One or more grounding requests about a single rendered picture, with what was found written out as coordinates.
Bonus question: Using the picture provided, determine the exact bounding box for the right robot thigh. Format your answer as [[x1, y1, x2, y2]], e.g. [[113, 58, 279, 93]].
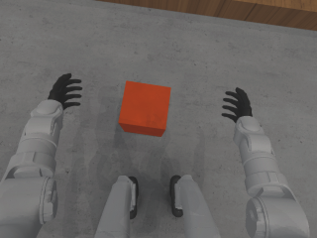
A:
[[174, 179, 222, 238]]

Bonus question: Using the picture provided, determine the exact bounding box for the robot left hand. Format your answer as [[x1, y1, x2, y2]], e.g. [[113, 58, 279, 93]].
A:
[[48, 73, 82, 110]]

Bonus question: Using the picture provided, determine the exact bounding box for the robot left upper arm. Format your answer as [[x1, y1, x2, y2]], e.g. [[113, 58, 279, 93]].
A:
[[0, 177, 58, 238]]

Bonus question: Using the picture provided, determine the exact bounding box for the robot right hand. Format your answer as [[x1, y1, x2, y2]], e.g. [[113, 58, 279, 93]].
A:
[[221, 87, 253, 123]]

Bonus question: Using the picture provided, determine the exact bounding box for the robot left forearm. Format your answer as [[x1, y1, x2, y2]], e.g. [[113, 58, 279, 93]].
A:
[[0, 99, 64, 186]]

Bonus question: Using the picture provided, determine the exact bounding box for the carton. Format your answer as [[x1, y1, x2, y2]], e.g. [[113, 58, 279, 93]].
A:
[[118, 80, 171, 137]]

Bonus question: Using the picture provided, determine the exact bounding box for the robot right upper arm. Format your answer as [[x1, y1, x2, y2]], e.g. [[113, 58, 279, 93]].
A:
[[246, 196, 309, 238]]

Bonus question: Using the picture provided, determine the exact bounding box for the robot right forearm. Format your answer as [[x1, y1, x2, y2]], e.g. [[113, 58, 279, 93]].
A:
[[233, 116, 310, 237]]

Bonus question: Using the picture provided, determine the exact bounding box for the robot left foot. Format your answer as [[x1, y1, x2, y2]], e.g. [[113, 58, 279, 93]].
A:
[[128, 177, 139, 219]]

